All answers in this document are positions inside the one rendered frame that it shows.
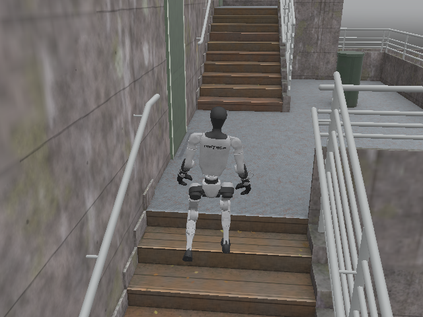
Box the stairs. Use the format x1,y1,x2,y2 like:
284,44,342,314
124,211,316,317
198,8,283,112

